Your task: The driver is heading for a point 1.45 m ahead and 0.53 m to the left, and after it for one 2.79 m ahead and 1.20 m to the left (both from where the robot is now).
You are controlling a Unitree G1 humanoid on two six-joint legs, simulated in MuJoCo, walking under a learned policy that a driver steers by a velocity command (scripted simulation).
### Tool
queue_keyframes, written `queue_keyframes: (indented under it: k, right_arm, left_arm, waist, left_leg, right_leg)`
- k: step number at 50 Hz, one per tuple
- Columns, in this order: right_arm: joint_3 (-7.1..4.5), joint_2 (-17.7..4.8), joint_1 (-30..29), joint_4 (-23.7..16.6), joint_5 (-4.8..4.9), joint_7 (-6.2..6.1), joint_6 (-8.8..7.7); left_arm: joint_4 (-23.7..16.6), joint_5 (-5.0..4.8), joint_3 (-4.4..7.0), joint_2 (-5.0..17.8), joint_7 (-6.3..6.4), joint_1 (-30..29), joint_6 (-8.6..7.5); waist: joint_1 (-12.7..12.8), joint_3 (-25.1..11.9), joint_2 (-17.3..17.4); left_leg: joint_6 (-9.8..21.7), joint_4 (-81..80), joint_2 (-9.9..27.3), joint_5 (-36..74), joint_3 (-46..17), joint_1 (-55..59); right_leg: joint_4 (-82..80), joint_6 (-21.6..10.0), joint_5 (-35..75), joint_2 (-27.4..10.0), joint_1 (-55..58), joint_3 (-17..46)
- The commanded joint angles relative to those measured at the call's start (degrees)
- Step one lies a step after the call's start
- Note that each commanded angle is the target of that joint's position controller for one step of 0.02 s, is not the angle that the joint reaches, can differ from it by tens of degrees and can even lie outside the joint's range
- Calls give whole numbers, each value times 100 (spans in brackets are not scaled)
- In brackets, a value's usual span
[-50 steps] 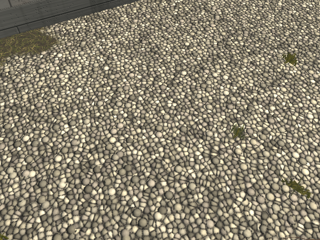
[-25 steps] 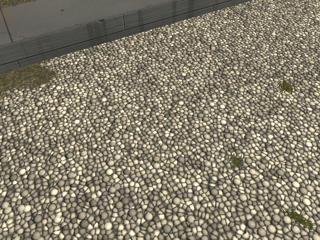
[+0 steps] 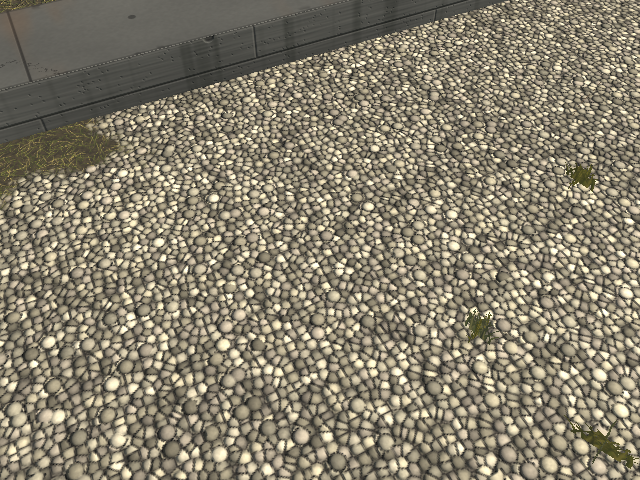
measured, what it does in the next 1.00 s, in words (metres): stands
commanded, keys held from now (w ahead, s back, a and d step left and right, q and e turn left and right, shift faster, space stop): shift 1.00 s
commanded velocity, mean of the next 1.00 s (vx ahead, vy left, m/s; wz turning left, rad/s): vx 0.00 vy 0.00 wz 0.00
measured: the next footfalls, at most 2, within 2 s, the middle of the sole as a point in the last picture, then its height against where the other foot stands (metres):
left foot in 1.46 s outside the picture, level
right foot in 1.96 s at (349, 411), level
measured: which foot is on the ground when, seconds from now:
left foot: down 0.00-1.00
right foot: down 0.00-1.00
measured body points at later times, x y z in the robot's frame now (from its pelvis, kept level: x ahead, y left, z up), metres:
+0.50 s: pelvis +0.00 +0.00 +0.00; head +0.01 +0.00 +0.45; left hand +0.01 +0.24 -0.15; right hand +0.05 -0.25 -0.15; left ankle +0.03 +0.13 -0.74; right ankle -0.05 -0.11 -0.74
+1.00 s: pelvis +0.00 +0.00 +0.00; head +0.01 +0.00 +0.45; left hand -0.02 +0.24 -0.15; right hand +0.03 -0.24 -0.16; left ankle +0.03 +0.13 -0.74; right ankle -0.05 -0.11 -0.74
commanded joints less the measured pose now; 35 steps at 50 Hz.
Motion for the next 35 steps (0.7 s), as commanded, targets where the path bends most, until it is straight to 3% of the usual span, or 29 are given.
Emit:
queue_keyframes:
  k: [1, 17, 35]
  right_arm:
    - [-113, -610, -72, -107, 1, -27, -50]
    - [-84, -509, 137, 310, 10, -64, -42]
    - [-47, -382, 405, 471, 24, -83, -44]
  left_arm:
    - [-71, -2, 118, 606, 24, 194, -52]
    - [458, -12, 55, 457, 37, 435, -57]
    - [735, -27, 23, 303, 48, 716, -59]
  waist:
    - [-3, -148, -42]
    - [3, -5, -51]
    - [21, 76, -43]
  left_leg:
    - [194, -235, 186, 1080, -185, 671]
    - [189, -320, 144, 903, -148, 604]
    - [198, -328, 121, 895, -135, 556]
  right_leg:
    - [-587, -60, 1314, -335, -655, 263]
    - [-713, -49, 1083, -299, -692, 181]
    - [-737, -45, 1050, -278, -712, 120]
